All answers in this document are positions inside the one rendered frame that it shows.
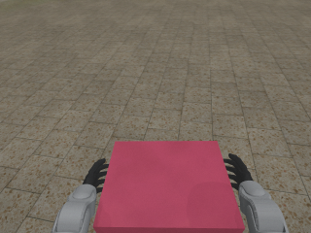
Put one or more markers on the robot left hand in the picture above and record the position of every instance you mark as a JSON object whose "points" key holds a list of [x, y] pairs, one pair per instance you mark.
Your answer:
{"points": [[94, 174]]}

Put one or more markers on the robot right hand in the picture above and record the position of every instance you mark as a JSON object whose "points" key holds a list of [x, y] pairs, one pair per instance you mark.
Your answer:
{"points": [[240, 170]]}

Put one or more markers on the carton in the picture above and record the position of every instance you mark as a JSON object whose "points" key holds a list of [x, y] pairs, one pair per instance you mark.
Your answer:
{"points": [[167, 187]]}

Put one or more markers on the left robot forearm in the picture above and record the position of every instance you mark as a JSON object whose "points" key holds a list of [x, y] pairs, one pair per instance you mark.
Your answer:
{"points": [[74, 216]]}

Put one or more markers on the right robot forearm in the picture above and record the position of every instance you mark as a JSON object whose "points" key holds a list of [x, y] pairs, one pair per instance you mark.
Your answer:
{"points": [[262, 213]]}

